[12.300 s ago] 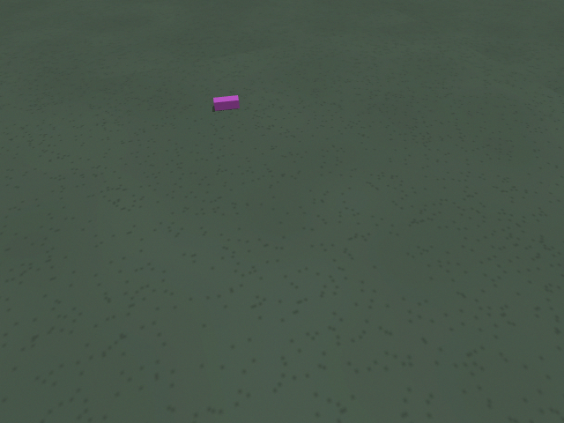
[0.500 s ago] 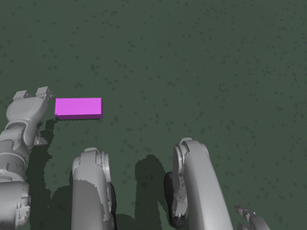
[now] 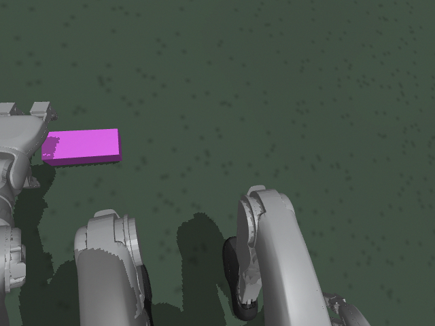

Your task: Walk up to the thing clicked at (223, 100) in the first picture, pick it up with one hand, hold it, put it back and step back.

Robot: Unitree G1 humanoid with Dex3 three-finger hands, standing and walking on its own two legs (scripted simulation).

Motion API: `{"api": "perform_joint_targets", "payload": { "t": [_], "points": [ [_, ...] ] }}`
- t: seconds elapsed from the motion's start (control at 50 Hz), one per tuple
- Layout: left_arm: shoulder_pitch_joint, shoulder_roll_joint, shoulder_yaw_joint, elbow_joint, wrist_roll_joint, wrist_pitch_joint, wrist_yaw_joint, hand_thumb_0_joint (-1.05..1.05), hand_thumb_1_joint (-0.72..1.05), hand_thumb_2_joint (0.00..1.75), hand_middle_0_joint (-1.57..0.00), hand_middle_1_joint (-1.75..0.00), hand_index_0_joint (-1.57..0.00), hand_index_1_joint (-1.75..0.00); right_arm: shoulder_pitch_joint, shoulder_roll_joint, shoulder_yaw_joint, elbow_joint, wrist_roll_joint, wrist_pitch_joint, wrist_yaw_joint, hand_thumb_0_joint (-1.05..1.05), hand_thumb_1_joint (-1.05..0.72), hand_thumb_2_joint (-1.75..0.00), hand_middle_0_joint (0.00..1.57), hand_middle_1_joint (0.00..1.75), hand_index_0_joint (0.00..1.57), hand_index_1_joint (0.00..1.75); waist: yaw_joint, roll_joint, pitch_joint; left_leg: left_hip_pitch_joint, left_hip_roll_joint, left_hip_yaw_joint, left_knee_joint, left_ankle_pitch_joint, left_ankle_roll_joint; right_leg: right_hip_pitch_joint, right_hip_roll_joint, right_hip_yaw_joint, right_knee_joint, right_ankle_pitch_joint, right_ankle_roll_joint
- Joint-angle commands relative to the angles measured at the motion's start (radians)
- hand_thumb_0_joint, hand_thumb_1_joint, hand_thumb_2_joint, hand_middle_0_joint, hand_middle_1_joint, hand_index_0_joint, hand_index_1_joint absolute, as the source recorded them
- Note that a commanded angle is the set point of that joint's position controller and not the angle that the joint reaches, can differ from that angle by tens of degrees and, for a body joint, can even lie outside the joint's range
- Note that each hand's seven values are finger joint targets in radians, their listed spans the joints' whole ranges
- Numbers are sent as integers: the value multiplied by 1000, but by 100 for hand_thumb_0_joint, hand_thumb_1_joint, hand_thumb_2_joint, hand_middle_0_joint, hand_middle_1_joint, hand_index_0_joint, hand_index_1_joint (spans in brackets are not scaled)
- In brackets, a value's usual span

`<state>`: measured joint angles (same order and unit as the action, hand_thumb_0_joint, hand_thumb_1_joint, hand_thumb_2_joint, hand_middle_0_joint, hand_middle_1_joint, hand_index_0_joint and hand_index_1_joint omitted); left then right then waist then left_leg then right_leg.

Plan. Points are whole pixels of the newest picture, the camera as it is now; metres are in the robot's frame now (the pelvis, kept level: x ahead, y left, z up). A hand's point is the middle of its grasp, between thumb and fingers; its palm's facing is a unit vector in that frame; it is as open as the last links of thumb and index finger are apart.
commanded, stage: rise first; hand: left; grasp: from above
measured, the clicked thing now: (84, 147) +0.51 +0.24 -0.31
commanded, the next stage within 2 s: none
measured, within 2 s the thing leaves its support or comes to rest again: neither
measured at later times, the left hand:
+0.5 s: hand (40, 150) +0.46 +0.29 -0.19, palm faces -0.47 -0.02 -0.88, open 14.2 cm
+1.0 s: hand (46, 152) +0.46 +0.29 -0.20, palm faces -0.47 -0.03 -0.88, open 14.3 cm
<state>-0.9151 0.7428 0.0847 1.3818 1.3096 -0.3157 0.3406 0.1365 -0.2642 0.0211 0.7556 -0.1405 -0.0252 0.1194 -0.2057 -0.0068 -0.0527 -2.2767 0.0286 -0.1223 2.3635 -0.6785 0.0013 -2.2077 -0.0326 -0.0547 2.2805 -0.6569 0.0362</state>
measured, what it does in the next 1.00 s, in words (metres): stands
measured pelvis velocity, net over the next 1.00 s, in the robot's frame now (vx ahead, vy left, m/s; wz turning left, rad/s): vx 0.00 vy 0.00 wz -0.03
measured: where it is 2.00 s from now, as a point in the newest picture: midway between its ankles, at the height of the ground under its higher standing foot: (192, 305)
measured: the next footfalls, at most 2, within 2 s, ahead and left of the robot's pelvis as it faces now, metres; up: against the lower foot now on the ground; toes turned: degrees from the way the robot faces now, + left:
none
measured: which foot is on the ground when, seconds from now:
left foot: down 0.00-1.00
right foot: down 0.00-1.00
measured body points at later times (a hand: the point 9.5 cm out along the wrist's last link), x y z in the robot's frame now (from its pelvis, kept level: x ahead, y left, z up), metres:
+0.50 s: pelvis +0.01 +0.00 -0.01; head +0.25 +0.07 +0.36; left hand +0.48 +0.29 -0.14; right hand +0.05 -0.28 -0.11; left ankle +0.08 +0.13 -0.31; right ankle +0.11 -0.13 -0.31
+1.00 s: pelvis +0.00 +0.00 -0.02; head +0.25 +0.07 +0.35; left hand +0.48 +0.29 -0.15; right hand +0.05 -0.28 -0.12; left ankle +0.08 +0.13 -0.31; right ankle +0.11 -0.13 -0.31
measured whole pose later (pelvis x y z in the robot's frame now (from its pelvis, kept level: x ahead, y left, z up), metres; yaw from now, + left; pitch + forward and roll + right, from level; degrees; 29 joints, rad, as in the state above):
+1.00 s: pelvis +0.00 +0.00 -0.02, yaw -2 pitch +33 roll -9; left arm -0.94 0.79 0.10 1.45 1.33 -0.29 0.41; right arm 0.15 -0.28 0.07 0.74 -0.17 -0.05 0.15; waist -0.26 -0.02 0.00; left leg -2.33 0.03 -0.15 2.44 -0.70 0.00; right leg -2.25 -0.02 -0.07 2.34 -0.67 0.05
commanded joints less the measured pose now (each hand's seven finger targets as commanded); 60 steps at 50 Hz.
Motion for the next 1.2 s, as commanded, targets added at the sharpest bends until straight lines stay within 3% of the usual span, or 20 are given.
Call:
{"api": "perform_joint_targets", "payload": {
  "t": [0.0, 0.04, 0.1, 0.14, 0.18, 0.2, 0.28, 0.34, 0.38, 0.46, 0.52, 0.56, 0.62, 0.66, 0.74, 0.94, 1.0, 1.18],
  "points": [
    [-315, 277, 45, -119, -3, -12, 59, 0, -54, 101, -6, -99, -6, -99, 200, -246, -75, -13, -13, 2, -8, 0, -91, -90, 20, 30, 20, 30, -14, 240, -658, 504, -40, 82, -246, 134, 33, 289, 45, -85, -227, 143, -66],
    [-326, 291, 54, -129, -1, -10, 69, 0, -54, 101, -6, -99, -6, -98, 205, -249, -74, -13, -13, 2, -7, 0, -91, -90, 20, 30, 20, 30, -10, 252, -669, 516, -38, 80, -244, 137, 32, 279, 45, -87, -219, 144, -66],
    [-318, 265, 42, -111, 4, -1, 82, 0, -54, 101, -6, -100, -6, -99, 220, -248, -70, -5, -22, 1, -6, 0, -91, -90, 20, 30, 20, 30, -23, 271, -693, 535, -37, 83, -223, 194, 30, 298, 48, -89, -209, 202, -65],
    [-322, 285, 57, -112, -1, 9, 91, 0, -53, 100, -6, -99, -6, -99, 214, -252, -70, -4, -22, 1, -5, 0, -91, -90, 20, 30, 20, 30, -16, 263, -686, 520, -35, 81, -220, 190, 32, 288, 48, -89, -204, 198, -63],
    [-347, 276, 43, -120, 3, 12, 92, 0, -53, 100, -6, -100, -6, -99, 220, -253, -68, -5, -26, -1, -4, 0, -91, -90, 20, 30, 20, 30, -30, 293, -687, 527, -33, 81, -219, 186, 30, 283, 47, -90, -198, 199, -65],
    [-325, 274, 42, -98, 1, 18, 93, 0, -55, 101, -6, -99, -6, -99, 212, -252, -68, -6, -20, -2, -5, 0, -91, -90, 20, 30, 20, 30, -18, 282, -668, 521, -33, 78, -224, 170, 29, 262, 49, -89, -199, 183, -69],
    [-346, 285, 40, -104, 2, 26, 90, 0, -54, 100, -6, -100, -6, -99, 217, -259, -66, -10, -19, -6, -2, 0, -91, -90, 20, 30, 20, 30, -33, 309, -669, 532, -30, 70, -221, 164, 26, 246, 47, -96, -186, 180, -69],
    [-312, 280, 48, -85, -8, 33, 94, 0, -53, 100, -6, -100, -7, -99, 215, -258, -61, -13, -17, -8, -1, 0, -91, -90, 20, 30, 20, 30, -26, 279, -653, 498, -34, 77, -218, 167, 28, 261, 47, -93, -186, 183, -67],
    [-318, 264, 29, -93, -5, 34, 85, 0, -54, 101, -6, -100, -6, -100, 222, -258, -55, -12, -22, -11, 1, 0, -91, -90, 20, 30, 20, 30, -43, 294, -646, 509, -33, 75, -213, 173, 28, 263, 48, -97, -188, 192, -65],
    [-316, 296, 55, -91, -14, 36, 89, 0, -53, 100, -6, -101, -7, -100, 227, -266, -52, -17, -19, -10, 4, 0, -91, -90, 20, 30, 20, 30, -36, 283, -662, 498, -34, 75, -208, 176, 30, 280, 48, -96, -186, 197, -64],
    [-341, 286, 38, -97, -13, 29, 85, 0, -54, 101, -6, -101, -7, -100, 225, -265, -50, -15, -18, -11, 5, 0, -91, -90, 20, 30, 20, 30, -52, 281, -655, 489, -32, 73, -199, 170, 30, 270, 50, -97, -185, 194, -65],
    [-331, 288, 43, -89, -20, 26, 88, 0, -54, 100, -6, -102, -7, -101, 223, -263, -49, -16, -15, -13, 5, 0, -91, -90, 20, 30, 20, 30, -43, 280, -661, 491, -33, 72, -194, 176, 28, 274, 51, -96, -182, 198, -66],
    [-333, 293, 43, -94, -8, 23, 91, 0, -54, 100, -6, -102, -7, -101, 233, -266, -44, -14, -24, -13, 8, 0, -91, -90, 20, 30, 20, 30, -57, 272, -654, 479, -32, 75, -181, 188, 32, 289, 52, -98, -182, 214, -63],
    [-331, 297, 43, -73, -9, 21, 92, 0, -61, 108, -7, -96, -3, -100, 226, -266, -43, -17, -22, -15, 9, 0, -91, -90, 20, 30, 20, 30, -56, 272, -645, 461, -34, 78, -181, 173, 33, 294, 53, -93, -186, 205, -63],
    [-304, 294, 45, -79, -7, 24, 96, 0, -56, 104, -6, -99, -6, -100, 229, -267, -40, -15, -26, -17, 12, 0, -91, -90, 20, 30, 20, 30, -46, 287, -638, 473, -35, 76, -187, 171, 29, 288, 53, -99, -183, 194, -63],
    [-336, 303, 52, -68, 2, 20, 113, 0, -57, 105, -6, -98, -5, -99, 231, -281, -36, -19, -29, -22, 20, 0, -91, -90, 20, 30, 20, 30, -76, 306, -619, 481, -31, 62, -179, 174, 28, 247, 51, -112, -162, 200, -61],
    [-295, 313, 61, -64, 4, 17, 120, 0, -57, 104, -6, -99, -5, -100, 221, -276, -36, -20, -29, -24, 22, 0, -91, -90, 20, 30, 20, 30, -53, 322, -624, 479, -35, 68, -188, 157, 26, 254, 52, -109, -163, 181, -62],
    [-316, 306, 51, -87, -1, 31, 117, 0, -58, 105, -6, -99, -5, -100, 227, -276, -39, -18, -27, -28, 21, 0, -91, -90, 20, 30, 20, 30, -63, 312, -642, 474, -34, 73, -176, 164, 28, 265, 53, -103, -171, 198, -62]
  ]
}}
